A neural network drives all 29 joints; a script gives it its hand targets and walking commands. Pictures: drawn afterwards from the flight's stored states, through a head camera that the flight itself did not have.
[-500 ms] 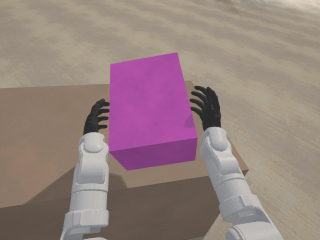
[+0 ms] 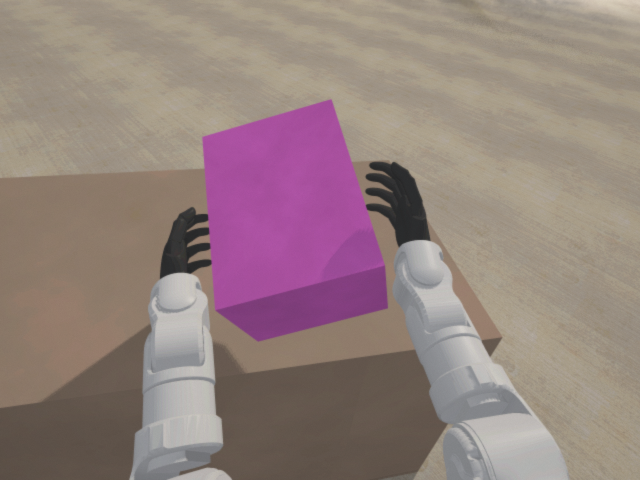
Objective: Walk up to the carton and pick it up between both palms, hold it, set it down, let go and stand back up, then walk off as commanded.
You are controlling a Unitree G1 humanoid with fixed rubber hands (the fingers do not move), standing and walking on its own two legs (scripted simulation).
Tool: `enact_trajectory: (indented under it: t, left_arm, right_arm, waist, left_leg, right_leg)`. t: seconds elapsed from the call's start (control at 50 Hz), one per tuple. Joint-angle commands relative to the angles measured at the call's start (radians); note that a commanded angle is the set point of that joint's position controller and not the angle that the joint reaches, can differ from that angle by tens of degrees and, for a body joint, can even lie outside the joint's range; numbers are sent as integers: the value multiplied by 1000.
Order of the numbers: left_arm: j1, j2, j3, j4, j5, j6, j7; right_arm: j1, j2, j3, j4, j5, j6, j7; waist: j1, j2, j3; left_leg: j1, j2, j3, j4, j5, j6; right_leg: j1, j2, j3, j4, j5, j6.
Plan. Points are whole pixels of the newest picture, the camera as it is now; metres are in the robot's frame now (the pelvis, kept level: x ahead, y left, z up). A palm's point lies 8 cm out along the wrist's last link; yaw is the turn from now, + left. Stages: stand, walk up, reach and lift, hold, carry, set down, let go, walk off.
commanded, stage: set down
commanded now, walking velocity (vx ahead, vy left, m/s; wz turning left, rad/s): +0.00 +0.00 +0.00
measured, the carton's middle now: (294, 221) +0.46 +0.05 +0.12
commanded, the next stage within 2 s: none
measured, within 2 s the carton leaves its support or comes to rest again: neither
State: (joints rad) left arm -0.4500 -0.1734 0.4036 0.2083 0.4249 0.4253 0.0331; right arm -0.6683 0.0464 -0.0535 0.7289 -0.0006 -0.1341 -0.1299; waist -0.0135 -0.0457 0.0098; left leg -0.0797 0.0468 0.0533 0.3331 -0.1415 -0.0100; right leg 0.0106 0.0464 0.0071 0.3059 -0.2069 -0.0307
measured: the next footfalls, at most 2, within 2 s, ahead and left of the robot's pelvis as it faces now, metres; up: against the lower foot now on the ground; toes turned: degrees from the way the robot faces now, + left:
none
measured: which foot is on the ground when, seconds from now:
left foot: down 0.00-1.00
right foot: down 0.00-1.00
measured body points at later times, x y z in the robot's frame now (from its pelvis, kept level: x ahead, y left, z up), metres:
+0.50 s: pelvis +0.01 +0.00 +0.00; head +0.00 +0.02 +0.45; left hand +0.36 +0.19 +0.08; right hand +0.41 -0.09 +0.13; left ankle +0.03 +0.13 -0.75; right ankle -0.02 -0.10 -0.75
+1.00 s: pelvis +0.01 +0.00 +0.00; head +0.03 +0.03 +0.45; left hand +0.36 +0.21 +0.05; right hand +0.44 -0.07 +0.11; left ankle +0.03 +0.13 -0.75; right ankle -0.02 -0.10 -0.75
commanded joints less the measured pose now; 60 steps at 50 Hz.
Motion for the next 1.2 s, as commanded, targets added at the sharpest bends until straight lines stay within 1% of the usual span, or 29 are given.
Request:
enact_trajectory:
  t: [0.0, 0.04, 0.08, 0.12, 0.14, 0.16, 0.2, 0.22, 0.3, 0.36, 0.42, 0.44, 0.48, 0.52, 0.56, 0.58, 0.6, 0.64, 0.68, 0.74, 0.8, 0.86, 0.92, 1.02, 1.08, 1.1, 1.12, 1.16, 1.18]
  left_arm:
    - [-636, -328, -250, 79, 41, -49, -177]
    - [-698, -334, -265, 25, 43, -81, -163]
    - [-720, -365, -301, -29, 15, -134, -133]
    - [-778, -439, -407, -104, -47, -203, -83]
    - [-782, -475, -464, -144, -91, -237, -57]
    - [-788, -512, -507, -163, -115, -260, -36]
    - [-775, -546, -572, -170, -153, -301, -5]
    - [-703, -541, -583, -110, -159, -297, 2]
    - [-617, -446, -450, -9, -78, -241, -49]
    - [-593, -373, -317, 27, -6, -180, -94]
    - [-621, -348, -252, 51, 18, -144, -117]
    - [-628, -353, -246, 49, 22, -142, -118]
    - [-691, -371, -276, 21, 8, -161, -103]
    - [-752, -424, -325, -6, -26, -204, -71]
    - [-798, -463, -375, -10, -55, -245, -42]
    - [-805, -478, -410, -14, -76, -260, -29]
    - [-833, -509, -442, -14, -91, -271, -12]
    - [-852, -518, -459, 10, -124, -305, 14]
    - [-835, -487, -399, 73, -99, -309, 16]
    - [-791, -416, -271, 186, -31, -261, -14]
    - [-767, -366, -184, 228, 9, -212, -44]
    - [-750, -360, -144, 219, 45, -203, -48]
    - [-770, -351, -121, 198, 52, -227, -44]
    - [-854, -472, -291, 79, -27, -340, 26]
    - [-793, -502, -328, 91, -56, -373, 57]
    - [-745, -456, -276, 177, -35, -360, 51]
    - [-723, -433, -234, 191, -18, -352, 45]
    - [-692, -401, -158, 258, 8, -336, 12]
    - [-686, -378, -135, 290, 15, -320, -5]
  right_arm:
    - [-457, 334, 66, 87, -66, 53, 168]
    - [-458, 365, 72, 102, -76, 37, 178]
    - [-497, 396, 130, 53, -74, -10, 183]
    - [-547, 454, 228, 0, -35, -72, 183]
    - [-581, 497, 314, -72, 8, -106, 177]
    - [-611, 502, 353, -105, 15, -139, 176]
    - [-622, 509, 391, -163, 25, -167, 168]
    - [-607, 506, 392, -163, 29, -169, 160]
    - [-547, 445, 346, -77, -12, -103, 139]
    - [-489, 404, 267, 48, -25, -37, 149]
    - [-520, 369, 182, 76, -40, -19, 162]
    - [-511, 383, 186, 99, -31, -7, 169]
    - [-545, 368, 147, 89, -59, -27, 185]
    - [-625, 389, 187, 36, -44, -76, 202]
    - [-661, 433, 202, 33, -49, -112, 214]
    - [-702, 445, 230, -22, -40, -132, 217]
    - [-725, 436, 219, -36, -40, -148, 222]
    - [-751, 445, 225, -29, -37, -161, 218]
    - [-694, 424, 146, 66, -81, -144, 219]
    - [-626, 383, 22, 250, -125, -74, 219]
    - [-604, 355, -81, 315, -130, -13, 233]
    - [-601, 359, -101, 325, -150, 5, 253]
    - [-627, 386, -77, 294, -173, -3, 267]
    - [-680, 447, 12, 218, -160, -118, 268]
    - [-675, 440, 44, 189, -152, -157, 262]
    - [-655, 417, 7, 227, -165, -139, 256]
    - [-670, 430, 31, 238, -154, -130, 252]
    - [-667, 428, 18, 278, -171, -96, 237]
    - [-666, 415, 3, 299, -159, -80, 235]
  waist:
    - [114, 32, -47]
    - [117, 57, -148]
    - [146, 91, -319]
    - [162, 140, -512]
    - [194, 150, -641]
    - [200, 160, -730]
    - [204, 146, -844]
    - [195, 132, -798]
    - [154, 32, -512]
    - [174, 28, -299]
    - [184, 32, -233]
    - [198, 42, -221]
    - [178, 65, -309]
    - [218, 106, -458]
    - [236, 122, -562]
    - [243, 123, -640]
    - [231, 137, -695]
    - [237, 124, -710]
    - [220, 85, -616]
    - [199, 39, -335]
    - [194, 30, -177]
    - [209, 47, -243]
    - [252, 46, -379]
    - [272, 146, -744]
    - [281, 142, -825]
    - [285, 110, -743]
    - [304, 81, -687]
    - [280, 19, -533]
    - [278, 6, -471]
  left_leg:
    - [174, -14, 74, -129, 29, 61]
    - [188, -18, 76, -116, 96, 40]
    - [211, -25, 72, -65, 263, 11]
    - [288, -22, 59, 19, 501, -25]
    - [324, -20, 52, 70, 639, -41]
    - [371, -8, 42, 106, 762, -57]
    - [387, 0, 34, 155, 893, -75]
    - [362, 0, 30, 172, 912, -75]
    - [274, -17, 52, 68, 630, -29]
    - [255, -22, 70, 1, 449, 6]
    - [224, -23, 76, -36, 328, 20]
    - [220, -21, 77, -41, 318, 19]
    - [213, -19, 74, -34, 346, 6]
    - [217, -16, 77, -3, 439, -19]
    - [217, -11, 78, 12, 447, -29]
    - [230, -8, 73, 35, 516, -34]
    - [248, 0, 66, 46, 527, -44]
    - [254, 5, 61, 66, 551, -51]
    - [242, 9, 69, 50, 498, -37]
    - [139, 2, 92, -32, 270, 3]
    - [51, -8, 105, -98, 97, 24]
    - [52, -16, 100, -97, 187, 18]
    - [57, -25, 106, -66, 298, 13]
    - [214, 3, 79, 84, 739, -52]
    - [276, 16, 69, 161, 947, -64]
    - [242, 16, 77, 146, 877, -47]
    - [202, 9, 86, 132, 844, -35]
    - [96, -5, 93, 57, 626, 2]
    - [60, -6, 94, 28, 531, 16]
  right_leg:
    - [-98, -49, -58, -109, -116, 21]
    - [-64, -38, -70, -88, -52, 19]
    - [-53, -18, -83, -65, 64, 11]
    - [-104, 1, -84, -45, 183, 3]
    - [-118, 12, -80, -32, 271, -2]
    - [-151, 24, -83, -33, 294, -11]
    - [-172, 32, -72, -45, 385, -29]
    - [-166, 27, -59, -73, 437, -49]
    - [-48, 2, -63, -45, 454, 11]
    - [-33, -23, -61, -61, 356, 24]
    - [-68, -30, -67, -74, 228, 24]
    - [-64, -33, -64, -68, 213, 21]
    - [-101, -19, -74, -69, 138, 4]
    - [-138, -2, -81, -63, 115, -20]
    - [-176, 7, -84, -68, 79, -30]
    - [-197, 13, -87, -61, 117, -31]
    - [-244, 19, -92, -70, 82, -41]
    - [-286, 28, -97, -73, 90, -46]
    - [-298, 18, -87, -94, 58, -47]
    - [-245, -9, -69, -109, -56, -32]
    - [-175, -27, -59, -106, -137, -20]
    - [-116, -27, -62, -86, -38, -7]
    - [-104, -19, -62, -62, 49, -2]
    - [-274, 22, -86, -51, 167, -42]
    - [-365, 39, -80, -84, 242, -70]
    - [-357, 30, -60, -113, 226, -83]
    - [-285, 24, -55, -94, 276, -66]
    - [-165, 1, -55, -45, 317, -9]
    - [-143, -7, -53, -44, 292, 1]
